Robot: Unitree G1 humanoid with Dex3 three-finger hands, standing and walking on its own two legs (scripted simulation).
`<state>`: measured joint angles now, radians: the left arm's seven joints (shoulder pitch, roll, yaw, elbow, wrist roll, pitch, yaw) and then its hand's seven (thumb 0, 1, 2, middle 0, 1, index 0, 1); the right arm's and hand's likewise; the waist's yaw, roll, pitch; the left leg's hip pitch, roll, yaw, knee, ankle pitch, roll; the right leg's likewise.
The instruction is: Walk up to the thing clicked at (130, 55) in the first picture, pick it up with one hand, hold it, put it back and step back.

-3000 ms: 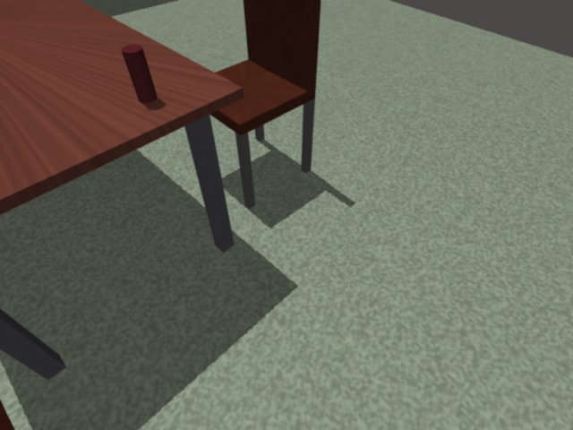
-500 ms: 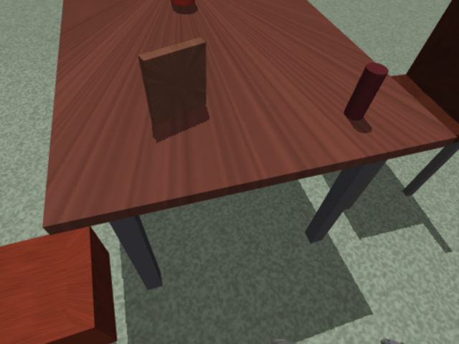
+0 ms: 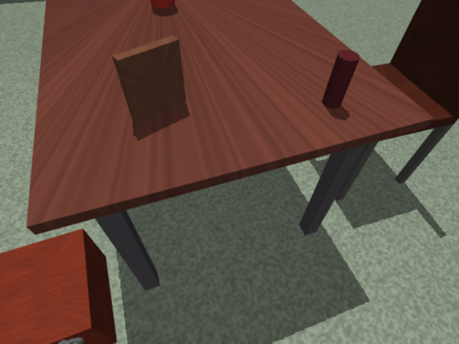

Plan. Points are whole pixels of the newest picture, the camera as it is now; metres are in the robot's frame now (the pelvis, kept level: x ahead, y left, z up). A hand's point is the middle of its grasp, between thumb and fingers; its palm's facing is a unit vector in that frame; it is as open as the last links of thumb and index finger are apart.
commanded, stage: walk up
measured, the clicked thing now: (339, 80) +0.71 -0.26 +0.07
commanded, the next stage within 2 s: stand in 1.62 s
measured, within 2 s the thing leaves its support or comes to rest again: neither
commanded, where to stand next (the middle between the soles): +0.08 -0.03 m, yaw -1 degrees
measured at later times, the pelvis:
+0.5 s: pelvis +0.00 -0.01 +0.02, yaw +0 degrees
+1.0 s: pelvis +0.02 +0.00 +0.03, yaw -1 degrees
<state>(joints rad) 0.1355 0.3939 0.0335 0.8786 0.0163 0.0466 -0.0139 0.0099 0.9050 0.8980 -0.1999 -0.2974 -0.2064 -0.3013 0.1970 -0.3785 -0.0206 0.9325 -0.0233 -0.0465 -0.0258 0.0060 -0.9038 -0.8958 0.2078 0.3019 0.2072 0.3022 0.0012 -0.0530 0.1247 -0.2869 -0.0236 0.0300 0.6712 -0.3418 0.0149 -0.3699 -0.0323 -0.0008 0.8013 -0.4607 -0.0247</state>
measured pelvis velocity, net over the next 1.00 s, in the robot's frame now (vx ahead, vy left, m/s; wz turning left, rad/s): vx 0.02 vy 0.00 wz -0.02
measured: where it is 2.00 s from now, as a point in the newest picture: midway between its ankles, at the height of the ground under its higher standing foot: outside the picture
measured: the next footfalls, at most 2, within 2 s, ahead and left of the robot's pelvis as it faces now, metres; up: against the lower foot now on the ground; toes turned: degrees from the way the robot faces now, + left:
none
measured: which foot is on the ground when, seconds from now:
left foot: down 0.00-1.00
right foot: down 0.00-1.00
